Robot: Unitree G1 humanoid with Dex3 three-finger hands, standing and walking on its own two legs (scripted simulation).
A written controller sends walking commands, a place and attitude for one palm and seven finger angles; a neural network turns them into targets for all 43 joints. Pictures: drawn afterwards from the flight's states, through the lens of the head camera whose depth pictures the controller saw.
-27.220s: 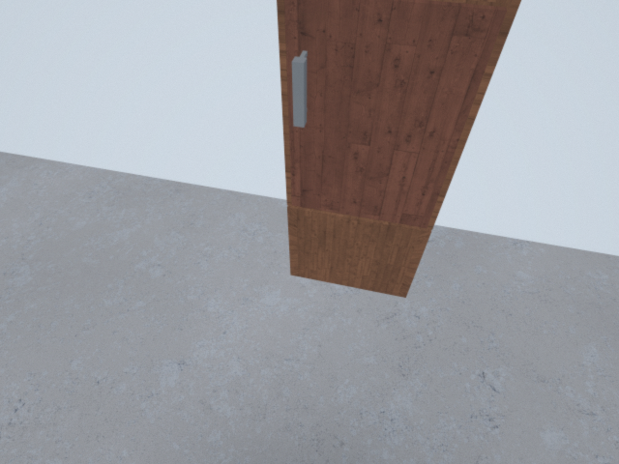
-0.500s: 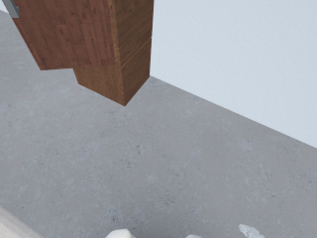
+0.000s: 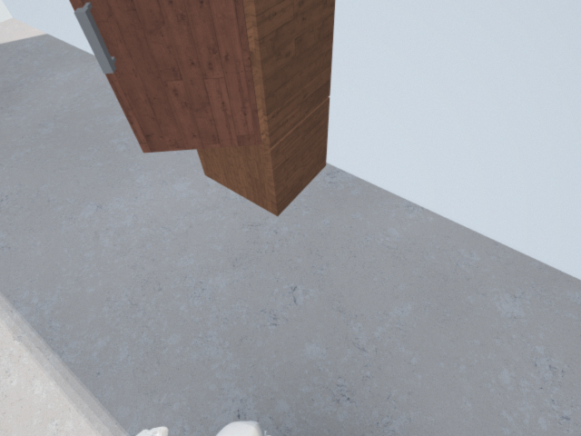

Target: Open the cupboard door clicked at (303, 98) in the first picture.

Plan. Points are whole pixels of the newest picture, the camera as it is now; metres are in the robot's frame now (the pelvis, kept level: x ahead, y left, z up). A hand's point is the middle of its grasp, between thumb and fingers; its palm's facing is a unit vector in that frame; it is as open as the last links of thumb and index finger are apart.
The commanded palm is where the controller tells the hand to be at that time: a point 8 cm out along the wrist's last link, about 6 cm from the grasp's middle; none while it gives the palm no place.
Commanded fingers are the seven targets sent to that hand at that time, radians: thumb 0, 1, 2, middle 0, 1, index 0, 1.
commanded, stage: take the last steps up to it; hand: left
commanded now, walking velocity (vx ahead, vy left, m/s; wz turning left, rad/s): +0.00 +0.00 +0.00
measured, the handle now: (98, 38) +0.99 +0.53 +0.06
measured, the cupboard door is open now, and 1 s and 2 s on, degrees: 40 40 40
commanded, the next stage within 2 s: come to a stop and stand still in 1.46 s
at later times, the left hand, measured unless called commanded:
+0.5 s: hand out of the picture +0.05 +0.27 -0.17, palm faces +0.19 -0.96 -0.21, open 7.4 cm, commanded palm none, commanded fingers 0.00 0.90 0.90 -0.20 -0.30 -0.20 -0.30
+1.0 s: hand (136, 365) +0.25 +0.29 -0.16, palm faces +0.23 -0.95 -0.22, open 7.1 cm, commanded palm none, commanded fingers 0.00 0.90 0.90 -0.20 -0.30 -0.20 -0.30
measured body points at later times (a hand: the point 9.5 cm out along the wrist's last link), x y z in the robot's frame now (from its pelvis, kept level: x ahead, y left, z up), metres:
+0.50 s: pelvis +0.06 +0.07 +0.01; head +0.08 +0.09 +0.45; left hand +0.04 +0.32 -0.15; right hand +0.14 -0.16 -0.14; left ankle +0.02 +0.14 -0.74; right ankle +0.07 -0.07 -0.66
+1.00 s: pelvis +0.23 +0.09 +0.01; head +0.26 +0.09 +0.46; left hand +0.24 +0.34 -0.14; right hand +0.27 -0.14 -0.15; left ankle +0.24 +0.25 -0.68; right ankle +0.25 -0.01 -0.74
